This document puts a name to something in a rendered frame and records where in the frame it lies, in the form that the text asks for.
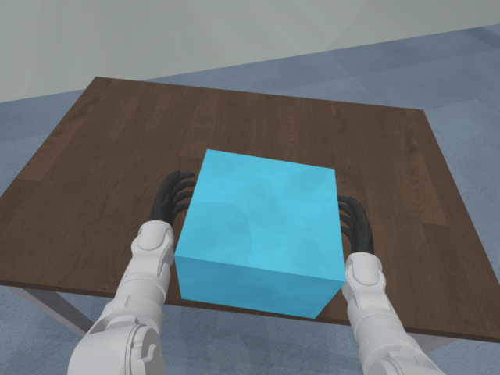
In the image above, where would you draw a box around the robot right upper arm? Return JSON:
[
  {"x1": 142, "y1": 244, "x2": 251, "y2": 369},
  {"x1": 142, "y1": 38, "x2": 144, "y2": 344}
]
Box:
[{"x1": 366, "y1": 358, "x2": 446, "y2": 375}]

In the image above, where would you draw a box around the right robot forearm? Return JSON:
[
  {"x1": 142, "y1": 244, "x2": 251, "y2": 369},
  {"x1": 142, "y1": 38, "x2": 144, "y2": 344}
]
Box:
[{"x1": 341, "y1": 252, "x2": 442, "y2": 375}]

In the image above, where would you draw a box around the left robot forearm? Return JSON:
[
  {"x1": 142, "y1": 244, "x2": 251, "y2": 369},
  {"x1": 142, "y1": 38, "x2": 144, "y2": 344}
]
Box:
[{"x1": 67, "y1": 220, "x2": 174, "y2": 375}]

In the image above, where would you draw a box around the carton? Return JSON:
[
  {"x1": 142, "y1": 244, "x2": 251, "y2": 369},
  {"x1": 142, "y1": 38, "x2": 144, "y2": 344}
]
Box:
[{"x1": 174, "y1": 149, "x2": 346, "y2": 319}]

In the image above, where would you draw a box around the robot left hand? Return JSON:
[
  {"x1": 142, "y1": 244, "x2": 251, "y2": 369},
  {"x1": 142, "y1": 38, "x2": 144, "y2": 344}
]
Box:
[{"x1": 149, "y1": 170, "x2": 196, "y2": 226}]

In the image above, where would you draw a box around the table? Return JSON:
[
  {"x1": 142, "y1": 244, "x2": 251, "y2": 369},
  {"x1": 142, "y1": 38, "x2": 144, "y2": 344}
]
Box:
[{"x1": 0, "y1": 77, "x2": 500, "y2": 354}]

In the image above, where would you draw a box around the robot right hand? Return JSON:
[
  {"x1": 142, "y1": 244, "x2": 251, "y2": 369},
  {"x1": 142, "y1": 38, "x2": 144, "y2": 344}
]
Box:
[{"x1": 337, "y1": 195, "x2": 374, "y2": 255}]

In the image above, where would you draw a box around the robot left upper arm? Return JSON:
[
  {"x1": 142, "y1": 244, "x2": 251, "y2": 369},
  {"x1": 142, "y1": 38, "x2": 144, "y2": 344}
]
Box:
[{"x1": 69, "y1": 323, "x2": 166, "y2": 375}]

